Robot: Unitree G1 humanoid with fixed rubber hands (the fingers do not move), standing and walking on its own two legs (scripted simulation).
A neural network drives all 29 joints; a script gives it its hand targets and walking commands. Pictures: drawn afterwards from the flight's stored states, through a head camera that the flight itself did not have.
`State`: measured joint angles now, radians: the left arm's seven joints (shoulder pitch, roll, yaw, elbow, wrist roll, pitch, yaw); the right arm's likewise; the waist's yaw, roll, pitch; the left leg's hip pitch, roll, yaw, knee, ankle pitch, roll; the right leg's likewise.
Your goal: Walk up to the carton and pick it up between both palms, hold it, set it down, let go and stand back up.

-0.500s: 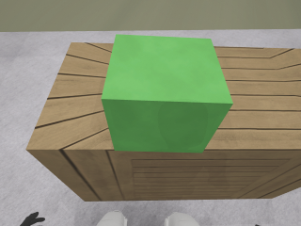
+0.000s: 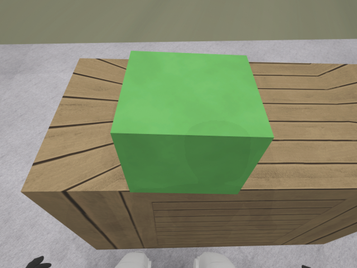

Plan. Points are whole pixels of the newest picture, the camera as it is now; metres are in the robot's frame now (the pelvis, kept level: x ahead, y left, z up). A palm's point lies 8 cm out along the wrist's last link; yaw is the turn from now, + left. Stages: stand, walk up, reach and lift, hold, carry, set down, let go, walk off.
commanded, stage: walk up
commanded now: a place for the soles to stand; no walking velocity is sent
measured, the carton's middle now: (186, 125) +0.40 -0.01 +0.08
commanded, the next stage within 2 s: reach and lift in 0.98 s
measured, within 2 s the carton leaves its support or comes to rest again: neither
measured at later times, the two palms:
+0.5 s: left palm out of the picture +0.09 +0.32 -0.08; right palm out of the picture +0.07 -0.31 -0.10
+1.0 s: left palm out of the picture +0.10 +0.33 -0.09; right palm out of the picture +0.07 -0.31 -0.10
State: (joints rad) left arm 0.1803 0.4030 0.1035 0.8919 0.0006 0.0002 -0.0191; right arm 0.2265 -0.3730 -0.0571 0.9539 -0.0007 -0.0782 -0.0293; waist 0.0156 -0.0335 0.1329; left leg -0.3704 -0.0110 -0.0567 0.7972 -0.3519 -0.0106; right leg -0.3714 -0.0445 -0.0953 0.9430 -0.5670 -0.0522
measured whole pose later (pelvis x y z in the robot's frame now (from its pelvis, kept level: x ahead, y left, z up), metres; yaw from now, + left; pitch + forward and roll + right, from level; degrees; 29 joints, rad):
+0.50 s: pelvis +0.00 +0.00 +0.01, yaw +0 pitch -4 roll +1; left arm 0.16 0.40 0.10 0.90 0.00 -0.01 -0.03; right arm 0.23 -0.37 -0.06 0.95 0.00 -0.07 -0.03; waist 0.02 -0.01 0.13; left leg -0.34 -0.01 -0.06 0.75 -0.35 0.00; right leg -0.34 -0.04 -0.10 0.80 -0.39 -0.06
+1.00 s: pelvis +0.01 +0.01 +0.01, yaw +0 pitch -4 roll +1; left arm 0.14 0.40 0.10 0.88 0.00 0.02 -0.02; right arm 0.22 -0.37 -0.06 0.96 0.00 -0.08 -0.03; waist 0.02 -0.02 0.13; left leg -0.34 -0.01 -0.06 0.76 -0.35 -0.02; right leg -0.34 -0.04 -0.10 0.78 -0.38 -0.05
